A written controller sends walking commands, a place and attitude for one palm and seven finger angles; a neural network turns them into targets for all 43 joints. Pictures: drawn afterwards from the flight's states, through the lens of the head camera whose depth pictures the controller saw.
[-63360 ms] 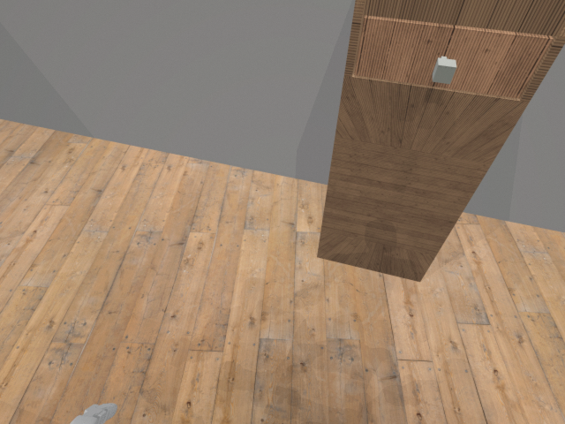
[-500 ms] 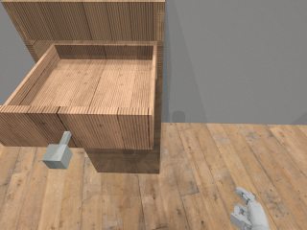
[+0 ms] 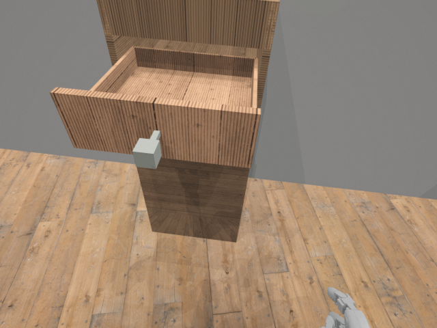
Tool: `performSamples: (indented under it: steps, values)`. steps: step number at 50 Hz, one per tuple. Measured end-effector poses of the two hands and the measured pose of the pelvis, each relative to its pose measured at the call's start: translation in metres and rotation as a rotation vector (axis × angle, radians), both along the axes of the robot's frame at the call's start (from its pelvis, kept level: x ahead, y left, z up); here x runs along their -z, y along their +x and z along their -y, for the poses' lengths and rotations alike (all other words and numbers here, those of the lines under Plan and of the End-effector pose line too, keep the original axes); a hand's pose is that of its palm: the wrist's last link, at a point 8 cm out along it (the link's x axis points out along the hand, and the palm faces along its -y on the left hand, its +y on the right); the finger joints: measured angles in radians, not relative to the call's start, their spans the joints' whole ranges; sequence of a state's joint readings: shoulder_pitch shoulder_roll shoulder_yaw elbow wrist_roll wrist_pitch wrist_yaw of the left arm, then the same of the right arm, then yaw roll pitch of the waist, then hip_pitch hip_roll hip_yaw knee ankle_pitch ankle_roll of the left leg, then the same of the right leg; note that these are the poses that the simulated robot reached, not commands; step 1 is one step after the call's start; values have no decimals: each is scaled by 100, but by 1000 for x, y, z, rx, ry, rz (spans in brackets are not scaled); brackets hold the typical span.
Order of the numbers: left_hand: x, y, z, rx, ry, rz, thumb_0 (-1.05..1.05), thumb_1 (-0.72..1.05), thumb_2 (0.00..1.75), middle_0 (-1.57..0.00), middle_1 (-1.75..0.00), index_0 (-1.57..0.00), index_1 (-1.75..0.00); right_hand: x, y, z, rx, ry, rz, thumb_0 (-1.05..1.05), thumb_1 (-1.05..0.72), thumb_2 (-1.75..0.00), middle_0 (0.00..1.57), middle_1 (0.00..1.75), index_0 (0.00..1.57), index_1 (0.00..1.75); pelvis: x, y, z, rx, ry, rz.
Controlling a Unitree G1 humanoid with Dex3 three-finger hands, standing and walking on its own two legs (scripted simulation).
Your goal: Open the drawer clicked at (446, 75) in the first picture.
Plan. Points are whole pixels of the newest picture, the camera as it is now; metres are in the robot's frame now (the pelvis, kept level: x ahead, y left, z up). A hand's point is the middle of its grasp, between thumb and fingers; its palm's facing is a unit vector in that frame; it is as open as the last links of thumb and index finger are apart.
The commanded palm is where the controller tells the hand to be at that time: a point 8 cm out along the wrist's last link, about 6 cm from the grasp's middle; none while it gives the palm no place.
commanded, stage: step back with the hand held close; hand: left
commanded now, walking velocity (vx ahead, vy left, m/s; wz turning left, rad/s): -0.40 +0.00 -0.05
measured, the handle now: (151, 146) +0.39 +0.17 +0.15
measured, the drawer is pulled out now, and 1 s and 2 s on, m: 0.30 0.30 0.30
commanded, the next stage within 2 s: stop stepping back and stand still in 0.06 s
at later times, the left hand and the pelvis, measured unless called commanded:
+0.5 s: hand out of the picture +0.07 +0.21 +0.40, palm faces +0.66 -0.69 -0.30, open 7.4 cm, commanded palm +0.04 +0.25 +0.34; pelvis -0.11 -0.02 +0.01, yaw -5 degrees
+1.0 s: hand out of the picture +0.06 +0.22 +0.40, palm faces +0.68 -0.69 -0.26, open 7.4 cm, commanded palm none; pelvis -0.15 -0.02 +0.02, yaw -4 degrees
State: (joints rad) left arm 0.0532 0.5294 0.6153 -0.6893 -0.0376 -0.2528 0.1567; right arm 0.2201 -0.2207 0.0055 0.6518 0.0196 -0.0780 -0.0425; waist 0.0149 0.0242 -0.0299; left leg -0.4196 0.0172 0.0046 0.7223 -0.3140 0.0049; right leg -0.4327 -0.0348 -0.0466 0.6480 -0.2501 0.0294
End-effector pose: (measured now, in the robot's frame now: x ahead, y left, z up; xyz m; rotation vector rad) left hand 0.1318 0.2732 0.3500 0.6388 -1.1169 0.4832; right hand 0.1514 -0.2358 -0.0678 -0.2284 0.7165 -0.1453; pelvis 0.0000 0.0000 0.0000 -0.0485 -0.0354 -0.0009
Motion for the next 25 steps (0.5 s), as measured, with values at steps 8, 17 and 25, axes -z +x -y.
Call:
performSamples:
  steps: [8, 17, 25]
  values:
    - [12, -4, -15, 35, -114, -129, 1, 89, 90, -20, -30, -21, -30, -10, -61, -17, 24, 43, -42, 1, -90, -90, 20, 30, 20, 30, -16, -55, -4, 28, -47, -28]
    - [-5, -84, 52, 130, 165, -41, 1, 88, 90, -21, -30, -21, -30, -6, -107, -5, 25, 59, -25, 1, -90, -90, 20, 30, 20, 30, -9, -102, 17, 61, 46, -114]
    - [-43, -102, 22, -17, 113, 8, 0, 88, 90, -21, -30, -22, -30, 5, -150, 20, 92, 63, -65, 1, -90, -90, 20, 30, 20, 30, -14, -110, 16, 81, 63, -51]
